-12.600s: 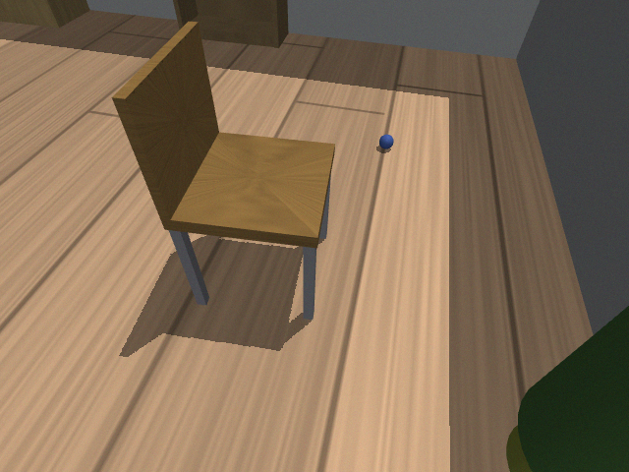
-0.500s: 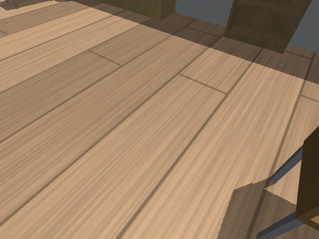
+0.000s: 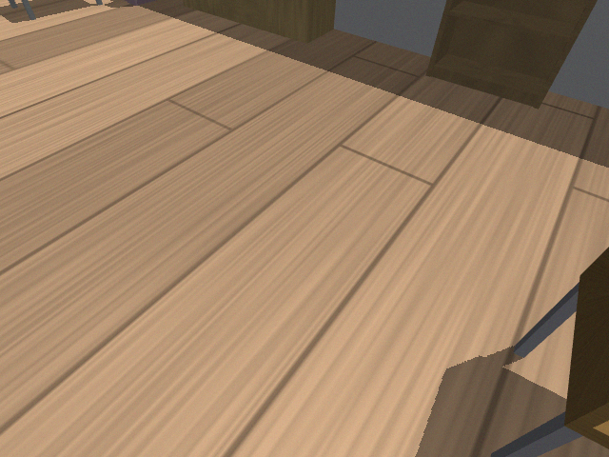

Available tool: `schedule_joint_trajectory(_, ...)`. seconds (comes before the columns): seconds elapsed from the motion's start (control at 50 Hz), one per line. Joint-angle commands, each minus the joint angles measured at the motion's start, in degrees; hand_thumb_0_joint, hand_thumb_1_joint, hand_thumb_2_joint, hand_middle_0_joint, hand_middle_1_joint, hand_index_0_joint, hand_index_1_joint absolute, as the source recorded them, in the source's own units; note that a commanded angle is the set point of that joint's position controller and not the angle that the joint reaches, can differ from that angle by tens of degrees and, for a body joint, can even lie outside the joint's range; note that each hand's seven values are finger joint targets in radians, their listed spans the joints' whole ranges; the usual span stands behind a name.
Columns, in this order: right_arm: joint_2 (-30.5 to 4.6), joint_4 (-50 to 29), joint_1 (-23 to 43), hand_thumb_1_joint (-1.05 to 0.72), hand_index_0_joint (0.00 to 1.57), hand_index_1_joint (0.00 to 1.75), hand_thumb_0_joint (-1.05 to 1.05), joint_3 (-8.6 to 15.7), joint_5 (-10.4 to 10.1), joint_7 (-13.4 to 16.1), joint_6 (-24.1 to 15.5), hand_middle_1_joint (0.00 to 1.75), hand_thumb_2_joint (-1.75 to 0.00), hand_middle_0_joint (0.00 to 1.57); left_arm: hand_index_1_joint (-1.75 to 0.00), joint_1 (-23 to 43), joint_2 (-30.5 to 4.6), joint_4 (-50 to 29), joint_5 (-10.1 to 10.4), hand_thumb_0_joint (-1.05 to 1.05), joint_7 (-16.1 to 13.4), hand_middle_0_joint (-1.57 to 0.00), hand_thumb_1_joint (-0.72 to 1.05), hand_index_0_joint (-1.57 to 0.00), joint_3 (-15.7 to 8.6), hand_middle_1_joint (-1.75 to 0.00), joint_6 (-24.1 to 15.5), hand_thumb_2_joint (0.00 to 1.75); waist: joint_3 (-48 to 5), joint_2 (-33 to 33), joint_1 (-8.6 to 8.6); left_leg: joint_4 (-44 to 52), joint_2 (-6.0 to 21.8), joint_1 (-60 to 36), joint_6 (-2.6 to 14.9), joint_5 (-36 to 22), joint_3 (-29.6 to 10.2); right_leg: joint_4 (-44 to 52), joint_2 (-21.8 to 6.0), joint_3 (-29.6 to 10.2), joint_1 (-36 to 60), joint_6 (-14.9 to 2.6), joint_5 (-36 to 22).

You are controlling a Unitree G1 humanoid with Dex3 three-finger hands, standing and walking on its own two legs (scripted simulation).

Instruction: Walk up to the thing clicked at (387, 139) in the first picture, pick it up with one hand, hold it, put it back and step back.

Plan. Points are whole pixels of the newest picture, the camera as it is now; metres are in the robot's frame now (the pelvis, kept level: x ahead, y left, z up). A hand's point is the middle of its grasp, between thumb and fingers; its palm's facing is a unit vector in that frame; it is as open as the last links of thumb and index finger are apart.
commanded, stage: walk up
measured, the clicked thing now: out of the picture +0.89 -1.75 -0.74
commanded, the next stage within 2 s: none
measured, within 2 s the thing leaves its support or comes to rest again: neither
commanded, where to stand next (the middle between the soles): +0.44 -0.03 m, yaw +0 degrees
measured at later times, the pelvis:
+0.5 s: pelvis +0.13 -0.05 -0.01, yaw -1 degrees
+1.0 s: pelvis +0.33 -0.04 -0.03, yaw -13 degrees
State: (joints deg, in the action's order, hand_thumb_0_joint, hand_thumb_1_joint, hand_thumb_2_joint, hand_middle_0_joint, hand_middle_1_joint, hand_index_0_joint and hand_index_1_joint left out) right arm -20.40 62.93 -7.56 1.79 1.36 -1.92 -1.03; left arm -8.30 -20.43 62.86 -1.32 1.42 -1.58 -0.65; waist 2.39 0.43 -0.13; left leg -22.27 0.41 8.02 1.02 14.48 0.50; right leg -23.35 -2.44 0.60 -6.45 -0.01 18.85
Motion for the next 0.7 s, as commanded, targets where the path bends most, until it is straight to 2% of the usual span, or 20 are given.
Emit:
schedule_joint_trajectory(0.0, -19.2, -5.0, -5.3, -0.90, 0.20, 0.30, 0.00, 6.2, 0.8, 0.4, -1.5, 0.30, -0.90, 0.20, -0.30, 6.0, -12.8, -8.4, -1.1, 0.00, 0.7, -0.20, 0.90, -0.20, -4.1, -0.30, -1.2, 0.90, 7.4, -9.5, 4.19, 14.4, 18.5, -4.6, 12.63, 25.6, -24.9, -19.5, 0.0, -0.5, -25.6, -1.60, 10.4)
schedule_joint_trajectory(0.02, -19.5, -5.5, -6.7, -0.90, 0.20, 0.30, 0.00, 6.5, 0.8, 0.5, -2.0, 0.30, -0.90, 0.20, -0.30, 6.2, -13.2, -9.1, -1.0, 0.00, 0.8, -0.20, 0.90, -0.20, -4.3, -0.30, -1.5, 0.90, 6.7, -7.5, 4.20, 14.3, 19.7, -6.2, 14.43, 22.2, -26.0, -20.8, -1.8, -2.9, -27.6, -1.94, 10.5)
schedule_joint_trajectory(0.06, -18.8, -8.1, -4.2, -0.90, 0.20, 0.30, 0.00, 6.6, 0.9, 0.4, -2.3, 0.30, -0.90, 0.20, -0.30, 3.0, -13.0, -9.8, -0.3, 0.00, 1.5, -0.20, 0.90, -0.20, -4.5, -0.30, -1.9, 0.90, 3.9, -8.8, 2.25, 13.9, 18.9, -6.8, 13.94, 19.3, -22.2, -18.2, -3.8, -3.8, -25.3, -1.98, 9.8)
schedule_joint_trajectory(0.12, -17.4, -11.5, 0.3, -0.90, 0.20, 0.30, 0.00, 6.5, 0.9, -0.3, -2.0, 0.30, -0.90, 0.20, -0.30, -3.0, -12.9, -8.4, -0.6, 0.00, 2.1, -0.20, 0.90, -0.20, -5.2, -0.30, -2.5, 0.90, 0.9, -10.7, -1.01, 8.1, 13.3, 1.2, 9.91, 9.7, -11.4, -8.2, -1.4, 0.2, -9.1, -1.60, 1.8)
schedule_joint_trajectory(0.16, -14.1, -13.3, 3.0, -0.90, 0.20, 0.30, 0.00, 5.6, 0.8, -0.4, -1.2, 0.30, -0.90, 0.20, -0.30, -14.3, -14.3, -5.0, -0.8, 0.00, 1.3, -0.20, 0.90, -0.20, -6.8, -0.30, -2.8, 0.90, -2.3, -3.0, -6.97, -6.5, 7.2, 15.0, 5.79, 10.5, -3.8, -3.2, 2.3, 3.6, 11.6, -1.10, -5.6)
schedule_joint_trajectory(0.18, -10.2, -14.2, 1.6, -0.90, 0.20, 0.30, 0.00, 4.1, 0.6, -0.4, -1.0, 0.30, -0.90, 0.20, -0.30, -21.0, -17.8, -4.2, -1.3, 0.00, 0.4, -0.20, 0.90, -0.20, -8.1, -0.30, -3.1, 0.90, -3.6, 11.3, -9.94, -23.9, 0.8, 24.4, 3.74, 17.0, 1.4, 4.6, -2.8, -6.0, 19.4, -1.74, 5.4)
schedule_joint_trajectory(0.2, -9.0, -16.0, 1.4, -0.90, 0.20, 0.30, 0.00, 3.6, -0.1, -0.2, -0.9, 0.30, -0.90, 0.20, -0.30, -20.5, -24.2, -6.4, -1.7, 0.00, -0.2, -0.20, 0.90, -0.20, -9.2, -0.30, -3.7, 0.90, -0.8, 19.1, -9.54, -38.1, -6.8, 34.0, 1.21, 21.1, -2.6, 17.3, -19.0, -35.4, 13.8, -7.41, 24.9)
schedule_joint_trajectory(0.22, -14.0, -14.7, 0.7, -0.90, 0.20, 0.30, 0.00, 4.9, 0.1, 0.4, -0.6, 0.30, -0.90, 0.20, -0.30, -12.5, -24.3, -9.7, -1.2, 0.00, -0.1, -0.20, 0.90, -0.20, -8.6, -0.30, -3.5, 0.90, 5.0, 9.2, -6.04, -40.4, -1.1, 31.5, 0.85, 16.0, -9.9, 18.7, -23.5, -39.8, 4.0, -12.24, 30.4)
schedule_joint_trajectory(0.24, -15.8, -12.8, -2.9, -0.90, 0.20, 0.30, 0.00, 5.1, -0.7, 0.2, -1.0, 0.30, -0.90, 0.20, -0.30, -7.8, -21.2, -12.0, -0.3, 0.00, 0.0, -0.20, 0.90, -0.20, -7.9, -0.30, -3.7, 0.90, 6.7, 3.8, -3.06, -40.6, 1.1, 31.3, 0.97, 10.5, -10.1, 17.3, -20.1, -32.0, 4.1, -12.57, 24.6)
schedule_joint_trajectory(0.28, -15.1, -11.0, -6.9, -0.90, 0.20, 0.30, 0.00, 4.9, -1.0, -0.2, -1.3, 0.30, -0.90, 0.20, -0.30, -5.4, -17.3, -13.1, 0.2, 0.00, -0.4, -0.20, 0.90, -0.20, -6.8, -0.30, -4.2, 0.90, 6.9, 4.2, -0.97, -38.4, 2.5, 27.7, 0.54, 5.1, -9.7, 16.1, -14.4, -19.4, 1.7, -10.06, 11.9)
schedule_joint_trajectory(0.34, -13.7, -11.2, -8.6, -0.90, 0.20, 0.30, 0.00, 5.0, -0.5, -1.3, -1.0, 0.30, -0.90, 0.20, -0.30, -7.3, -15.9, -13.9, 0.6, 0.00, -0.2, -0.20, 0.90, -0.20, -6.3, -0.30, -4.7, 0.90, 6.5, 5.5, -1.01, -30.8, 2.2, 22.9, -1.19, 1.9, -7.2, 14.4, -11.2, -8.8, -0.4, -10.25, -2.1)
schedule_joint_trajectory(0.38, -13.1, -13.0, -7.1, -0.90, 0.20, 0.30, 0.00, 4.9, -0.3, -1.9, -0.8, 0.30, -0.90, 0.20, -0.30, -8.3, -16.6, -15.0, 0.3, 0.00, -0.3, -0.20, 0.90, -0.20, -6.7, -0.30, -4.8, 0.90, 6.5, 6.5, -1.68, -25.1, 2.4, 23.9, -1.60, 0.7, -5.8, 13.4, -11.5, -6.8, 2.0, -11.17, -4.8)
schedule_joint_trajectory(0.42, -12.6, -17.1, 1.8, -0.90, 0.20, 0.30, 0.00, 4.7, 1.2, -1.9, -1.0, 0.30, -0.90, 0.20, -0.30, -15.2, -16.2, -14.2, 0.9, 0.00, -0.2, -0.20, 0.90, -0.20, -6.0, -0.30, -4.3, 0.90, 7.2, 3.9, -3.76, -19.0, 3.5, 23.7, -1.54, 0.3, -1.5, 11.3, -10.5, -12.2, 2.1, -10.10, -11.6)
schedule_joint_trajectory(0.52, -11.9, -19.9, 2.2, -0.90, 0.20, 0.30, 0.00, 4.9, 0.4, -2.0, -1.6, 0.30, -0.90, 0.20, -0.30, -15.6, -17.8, -17.0, 1.1, 0.00, -1.0, -0.20, 0.90, -0.20, -6.0, -0.30, -4.4, 0.90, 2.5, 6.1, -2.38, -12.7, 3.0, 16.3, -0.08, -3.2, 0.5, 3.1, -10.3, -10.2, 2.9, -9.82, -26.1)
schedule_joint_trajectory(0.56, -12.2, -19.9, -1.8, -0.90, 0.20, 0.30, 0.00, 5.5, 0.4, -1.8, -1.9, 0.30, -0.90, 0.20, -0.30, -14.7, -18.0, -18.0, 1.2, 0.00, -1.4, -0.20, 0.90, -0.20, -5.7, -0.30, -4.2, 0.90, 0.7, 4.1, 0.72, -8.5, 1.1, 7.0, 1.23, -2.4, 1.8, -3.7, -8.6, -8.8, -1.2, -8.78, -30.3)
schedule_joint_trajectory(0.58, -13.9, -18.7, -8.0, -0.90, 0.20, 0.30, 0.00, 6.3, 0.6, -1.4, -2.3, 0.30, -0.90, 0.20, -0.30, -14.7, -16.7, -18.8, 1.4, 0.00, -1.6, -0.20, 0.90, -0.20, -5.2, -0.30, -4.3, 0.90, -3.3, -0.7, 3.96, -5.5, 0.5, -4.4, 2.64, -4.2, 1.5, -14.4, -6.1, -6.6, -6.0, -7.31, -30.2)
schedule_joint_trajectory(0.6, -18.1, -17.9, -14.1, -0.90, 0.20, 0.30, 0.00, 7.9, 1.5, -0.9, -2.5, 0.30, -0.90, 0.20, -0.30, -16.9, -13.1, -19.6, 2.0, 0.00, -1.7, -0.20, 0.90, -0.20, -3.9, -0.30, -4.3, 0.90, -7.8, -10.9, 6.71, -0.9, 7.9, -15.0, 6.16, 3.5, -8.1, -29.7, -0.7, -2.3, -15.1, -4.82, -23.8)
schedule_joint_trajectory(0.62, -21.1, -19.2, -16.6, -0.90, 0.20, 0.30, 0.00, 8.9, 1.8, -0.4, -2.7, 0.30, -0.90, 0.20, -0.30, -19.2, -10.1, -19.9, 2.6, 0.00, -1.9, -0.20, 0.90, -0.20, -3.1, -0.30, -4.2, 0.90, -10.7, -17.3, 6.84, 4.4, 21.8, -21.4, 10.85, 9.4, -30.8, -39.6, 7.4, -0.4, -27.7, -2.64, 6.1)
schedule_joint_trajectory(0.64, -22.3, -20.5, -13.3, -0.90, 0.20, 0.30, 0.00, 9.2, -0.5, -0.4, -2.4, 0.30, -0.90, 0.20, -0.30, -19.7, -15.1, -18.5, 1.8, 0.00, -2.4, -0.20, 0.90, -0.20, -4.0, -0.30, -3.9, 0.90, -10.8, -9.8, 5.68, 7.2, 26.4, -12.7, 14.95, 14.6, -34.0, -46.4, 3.8, -5.7, -24.8, -3.37, 12.6)
schedule_joint_trajectory(0.68, -18.1, -22.6, -7.2, -0.90, 0.20, 0.30, 0.00, 7.6, -1.5, -0.4, -2.1, 0.30, -0.90, 0.20, -0.30, -20.7, -16.2, -16.9, 1.8, 0.00, -1.6, -0.20, 0.90, -0.20, -4.1, -0.30, -4.0, 0.90, -2.6, -7.0, 2.03, 8.9, 22.2, -3.2, 13.35, 13.6, -22.8, -46.6, -0.1, -5.3, -24.4, -3.05, 6.6)
